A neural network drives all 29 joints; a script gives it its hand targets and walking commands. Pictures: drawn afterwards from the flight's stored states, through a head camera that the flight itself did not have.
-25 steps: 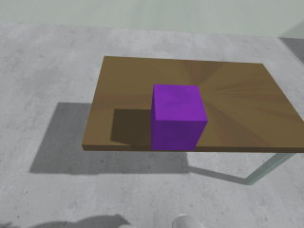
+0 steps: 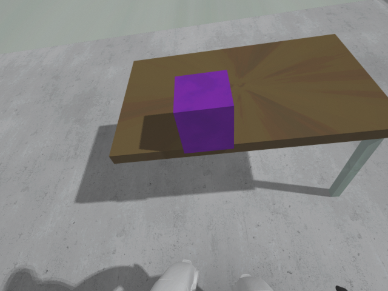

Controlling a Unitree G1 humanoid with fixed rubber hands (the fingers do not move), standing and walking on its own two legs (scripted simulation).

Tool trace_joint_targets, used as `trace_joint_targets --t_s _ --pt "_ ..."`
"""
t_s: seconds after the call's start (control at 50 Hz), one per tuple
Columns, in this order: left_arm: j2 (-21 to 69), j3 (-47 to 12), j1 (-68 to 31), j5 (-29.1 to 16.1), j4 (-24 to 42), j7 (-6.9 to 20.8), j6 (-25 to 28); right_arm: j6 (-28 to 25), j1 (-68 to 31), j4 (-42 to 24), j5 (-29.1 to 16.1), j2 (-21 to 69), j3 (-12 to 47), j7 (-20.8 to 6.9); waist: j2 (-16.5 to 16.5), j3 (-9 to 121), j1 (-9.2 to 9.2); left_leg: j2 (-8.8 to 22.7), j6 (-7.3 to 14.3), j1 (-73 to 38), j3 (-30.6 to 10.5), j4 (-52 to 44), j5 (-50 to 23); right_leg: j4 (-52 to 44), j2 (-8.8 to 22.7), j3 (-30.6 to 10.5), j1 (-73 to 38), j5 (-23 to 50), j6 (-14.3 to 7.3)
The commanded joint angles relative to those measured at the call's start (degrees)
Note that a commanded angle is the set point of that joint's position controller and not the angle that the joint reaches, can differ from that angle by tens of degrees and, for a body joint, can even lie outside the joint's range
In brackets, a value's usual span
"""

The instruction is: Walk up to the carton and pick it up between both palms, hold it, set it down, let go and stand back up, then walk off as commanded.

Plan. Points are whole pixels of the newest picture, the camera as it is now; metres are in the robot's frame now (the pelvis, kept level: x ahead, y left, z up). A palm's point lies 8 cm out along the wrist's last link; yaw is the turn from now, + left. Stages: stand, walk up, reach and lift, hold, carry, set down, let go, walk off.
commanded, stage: walk off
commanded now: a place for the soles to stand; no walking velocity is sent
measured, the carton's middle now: (204, 113) +0.66 +0.05 -0.08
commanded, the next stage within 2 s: none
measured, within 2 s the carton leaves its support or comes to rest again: neither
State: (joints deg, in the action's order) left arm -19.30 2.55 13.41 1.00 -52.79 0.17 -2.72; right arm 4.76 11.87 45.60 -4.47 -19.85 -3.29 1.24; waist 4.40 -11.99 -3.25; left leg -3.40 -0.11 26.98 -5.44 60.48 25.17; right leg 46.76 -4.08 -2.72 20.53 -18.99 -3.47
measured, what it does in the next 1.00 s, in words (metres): walks backwards: left foot, then right foot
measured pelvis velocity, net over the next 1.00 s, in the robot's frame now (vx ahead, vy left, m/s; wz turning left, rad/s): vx -0.39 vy -0.02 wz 0.01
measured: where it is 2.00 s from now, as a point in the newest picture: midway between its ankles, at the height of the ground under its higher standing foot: outside the picture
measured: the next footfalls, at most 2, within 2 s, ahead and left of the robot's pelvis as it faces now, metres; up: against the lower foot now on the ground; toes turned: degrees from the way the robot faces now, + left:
left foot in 0.50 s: -0.12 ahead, +0.11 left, +0.00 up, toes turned -5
right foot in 0.86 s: -0.36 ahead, -0.07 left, +0.00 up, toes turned +4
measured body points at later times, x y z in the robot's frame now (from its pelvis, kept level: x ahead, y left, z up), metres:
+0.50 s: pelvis -0.17 +0.01 -0.01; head -0.14 -0.01 +0.44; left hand -0.06 +0.32 -0.10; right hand -0.07 -0.31 -0.14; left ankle -0.16 +0.12 -0.71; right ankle +0.07 -0.06 -0.70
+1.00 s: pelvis -0.39 -0.02 +0.00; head -0.39 -0.06 +0.45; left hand -0.42 +0.30 -0.10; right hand -0.26 -0.32 -0.13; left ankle -0.26 +0.12 -0.66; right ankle -0.40 -0.07 -0.70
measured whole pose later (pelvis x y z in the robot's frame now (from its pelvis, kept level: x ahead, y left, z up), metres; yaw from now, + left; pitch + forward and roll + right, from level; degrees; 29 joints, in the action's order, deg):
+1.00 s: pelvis -0.39 -0.02 +0.00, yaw +0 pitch -9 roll +1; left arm -18.9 2.8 24.9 1.0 -49.6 -0.2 -5.3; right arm 5.9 10.5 46.1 -3.7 -22.5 -3.3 0.5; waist 4.3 -9.1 -1.2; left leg -4.9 0.8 29.6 -5.6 59.2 24.2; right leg 44.0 -5.4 -0.4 8.1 -27.2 -4.7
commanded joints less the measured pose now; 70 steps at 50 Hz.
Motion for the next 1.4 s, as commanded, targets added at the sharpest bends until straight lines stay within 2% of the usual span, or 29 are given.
trace_joint_targets --t_s 0.0,0.2,0.36,0.42,0.48,0.5,0.52,0.54,0.56,0.58,0.6,0.62,0.66,0.72,0.8,0.82,0.84,0.86,0.88,0.9,0.94,0.96,0.98,1.04,1.1,1.18,1.24,1.32,1.38 --pt "-17.1 7.1 -6.9 2.0 9.2 -1.4 2.2 -0.5 4.5 0.1 4.8 -15.8 -5.5 1.1 -14.3 1.9 3.76 -5.2 1.2 6.4 -9.2 10.4 -4.2 -35.4 13.4 -22.0 2.8 -22.0 6.2" --pt "-14.5 6.3 -1.4 0.7 9.4 -1.9 1.3 -0.1 9.2 3.4 4.8 -15.4 -4.9 -0.2 -15.4 16.2 2.17 -3.7 0.2 1.5 -5.1 5.7 -0.2 -33.2 13.2 -16.9 -15.6 -16.3 2.9" --pt "-16.6 7.1 -6.7 2.1 12.1 -1.8 -1.1 -0.1 13.4 4.5 6.0 -15.7 -5.5 -1.5 -21.5 12.8 4.76 -1.7 1.8 -14.2 6.1 -6.8 6.7 -36.2 13.0 -11.9 2.2 -20.0 -1.4" --pt "-17.3 7.5 -8.9 2.3 12.6 -1.6 -1.6 0.0 21.0 5.7 6.4 -16.5 -6.6 -1.9 -22.5 14.6 7.5 -0.7 3.3 -21.9 10.8 -13.1 6.7 -39.1 13.6 -12.1 7.5 -18.6 1.4" --pt "-15.7 7.8 -10.2 2.1 12.1 -2.1 -2.1 0.2 23.6 6.3 6.6 -15.3 -7.1 -2.7 -15.3 15.5 10.14 0.6 6.4 -31.5 11.4 -23.8 1.5 -30.4 8.7 -6.6 15.7 -22.3 6.2" --pt "-12.6 7.1 -9.3 1.3 11.9 -2.1 -2.5 0.8 21.3 5.6 7.6 -17.5 -7.6 -2.4 0.5 12.4 11.26 7.2 9.2 -22.7 -3.2 -30.1 9.6 -7.0 1.0 -5.5 18.8 -28.2 4.9" --pt "-12.4 7.5 -4.2 0.5 11.5 -2.5 -2.5 0.3 9.2 -0.1 8.7 -20.8 -7.1 -1.9 17.9 3.9 6.64 23.4 17.5 5.9 -35.5 -51.0 35.2 26.4 -10.6 -1.7 14.9 -16.0 6.7" --pt "-16.0 8.1 -2.8 0.9 12.0 -2.7 -2.7 -0.4 -3.4 -4.2 9.2 -23.9 -6.9 -0.7 15.3 -0.9 3.7 26.9 19.8 24.1 -45.4 -59.0 41.4 42.0 -10.0 -8.8 4.1 -11.8 7.1" --pt "-16.8 8.1 -0.1 1.0 11.8 -2.5 -2.5 -1.4 -11.1 -6.7 9.3 -24.2 -5.7 0.1 11.8 -1.9 0.32 26.4 18.0 31.1 -43.6 -60.4 37.1 46.8 -7.8 -10.9 -2.6 -7.0 6.1" --pt "-17.1 8.0 4.0 0.9 9.4 -2.1 -2.8 -2.0 -17.7 -7.6 10.0 -22.8 -5.0 1.2 7.3 -1.7 -4.43 22.2 14.9 33.7 -34.8 -57.7 29.2 52.6 -7.7 -11.1 -3.3 -4.2 6.2" --pt "-17.5 8.0 7.0 0.2 8.2 -1.8 -2.8 -2.3 -21.0 -8.3 10.4 -20.2 -4.5 1.8 6.6 -2.5 -5.8 18.0 12.4 31.1 -26.1 -54.0 22.8 52.2 -7.4 -9.2 -1.8 -4.1 6.0" --pt "-17.1 8.4 9.9 -0.4 6.7 -1.3 -3.3 -1.8 -20.9 -7.8 9.9 -18.7 -4.5 1.6 6.6 -1.0 -5.77 15.1 10.4 24.9 -18.4 -50.3 17.0 52.5 -7.3 -6.0 -0.7 -3.9 6.7" --pt "-16.2 8.6 8.7 -0.4 7.4 -0.6 -2.6 -1.3 -16.0 -7.3 8.8 -13.7 -4.8 0.5 7.1 1.9 -1.16 11.8 7.7 11.1 -15.7 -45.3 11.1 48.8 -7.4 -6.1 1.4 -4.3 7.0" --pt "-15.4 7.3 8.8 -0.7 8.1 -0.7 -2.2 -1.1 -9.6 -7.2 7.9 -14.6 -5.8 0.2 10.3 7.7 2.31 11.5 7.8 -11.7 -18.3 -43.2 9.0 18.6 -0.9 -7.7 5.6 -9.2 6.6" --pt "-13.4 6.4 11.1 -0.7 7.0 -0.2 -1.6 -0.3 -2.1 -5.7 8.6 -15.4 -7.2 0.4 14.0 12.8 4.44 14.6 7.6 -14.2 -19.0 -46.6 9.3 -7.9 2.6 -2.3 -5.4 -26.0 2.3" --pt "-13.1 6.7 13.8 -0.8 5.5 -0.3 -1.6 -0.2 -3.1 -5.7 8.2 -16.2 -7.7 0.5 14.0 13.1 2.82 15.4 6.9 -10.7 -19.1 -43.9 7.4 -15.1 4.2 -3.7 -10.6 -26.6 1.7" --pt "-12.7 6.4 18.2 -0.9 3.2 -0.6 -1.1 0.3 -2.3 -6.5 8.0 -15.5 -7.9 0.4 10.4 14.5 1.72 12.7 4.8 -5.6 -15.1 -35.8 7.1 -22.5 4.8 -5.5 -17.8 -21.5 1.8" --pt "-13.3 6.6 19.4 0.2 3.5 -0.5 -0.6 0.5 -0.7 -5.6 7.4 -12.0 -7.4 1.0 -6.7 8.8 0.55 3.6 1.9 3.5 -8.0 -17.4 9.2 -33.2 9.7 -17.6 -11.6 -28.5 2.0" --pt "-16.1 6.8 12.7 1.9 6.7 -1.2 -0.3 -0.1 0.6 -5.6 6.4 -9.3 -6.5 1.2 -20.8 3.7 2.6 -7.1 -1.1 13.5 -3.4 -1.3 8.1 -33.7 20.4 -32.4 -3.8 -25.4 2.6" --pt "-21.6 8.7 5.4 2.9 8.6 -1.6 -0.2 -1.2 -4.4 -7.0 6.7 -15.5 -8.0 2.4 -17.0 -1.1 -0.53 -6.1 -0.3 10.2 -10.6 5.1 7.0 -40.5 27.9 -39.0 11.0 -32.5 -3.7" --pt "-21.5 7.6 -0.6 2.2 10.0 -1.9 0.7 -1.2 -4.3 -5.2 6.2 -18.3 -8.4 2.0 -9.2 -7.9 2.27 -4.7 -0.3 5.2 -12.0 12.3 0.7 -40.5 23.4 -35.2 21.6 -32.7 -3.6" --pt "-18.9 7.0 -2.7 2.1 10.4 -2.2 1.7 -1.5 -3.4 -3.4 5.1 -17.5 -7.4 1.4 -9.4 -8.4 3.66 -4.0 -0.2 4.6 -10.9 11.4 -3.7 -38.1 17.8 -26.0 16.9 -24.5 0.8" --pt "-17.2 6.9 -5.5 2.0 10.3 -2.0 2.3 -1.6 -0.1 -1.7 4.7 -16.8 -6.7 0.5 -12.7 -4.6 5.0 -4.0 -0.4 1.5 -8.4 12.3 -5.5 -36.5 15.2 -20.6 13.0 -22.2 0.6" --pt "-13.6 6.0 -0.1 1.9 9.2 -1.6 3.4 -2.7 1.1 -1.1 4.4 -13.9 -4.6 0.0 -10.9 -0.5 3.19 -1.2 0.3 1.6 -5.1 3.9 -8.5 -34.7 11.5 -18.2 0.3 -18.1 3.1" --pt "-15.5 6.2 4.1 2.3 8.3 -1.6 3.8 -2.8 -2.3 0.0 4.1 -16.3 -5.1 0.0 -16.9 1.2 -1.48 -1.2 0.0 7.9 -3.6 -2.8 -4.5 -37.2 14.7 -22.8 -11.2 -25.0 3.0" --pt "-16.1 6.4 6.0 2.3 5.8 -1.0 4.5 -3.7 -1.1 0.4 4.8 -15.5 -4.8 -0.5 -16.2 1.4 -1.53 0.4 0.1 9.6 -0.8 -5.2 -2.7 -37.9 15.2 -23.1 -17.0 -23.3 1.6" --pt "-16.3 6.7 4.0 2.6 7.9 -0.8 4.7 -4.4 2.9 0.9 4.9 -16.2 -5.0 -0.9 -12.5 5.3 0.06 0.8 0.4 5.7 -0.9 -7.7 1.2 -36.6 16.1 -20.7 -18.3 -19.9 -1.5" --pt "-16.6 6.3 -1.4 3.0 7.5 0.0 4.1 -4.6 4.8 2.0 5.5 -14.3 -4.7 -1.0 -18.0 8.8 2.72 3.2 1.1 -8.1 4.9 -18.8 2.9 -32.7 14.3 -12.6 -11.7 -12.8 -5.9" --pt "-16.8 6.0 -5.9 3.0 8.3 -0.1 4.5 -5.5 9.3 2.7 6.1 -13.8 -4.8 -1.0 -15.4 9.6 6.58 4.2 3.4 -19.9 5.5 -25.1 -2.6 -29.3 15.0 -10.7 -2.1 -12.2 -5.3"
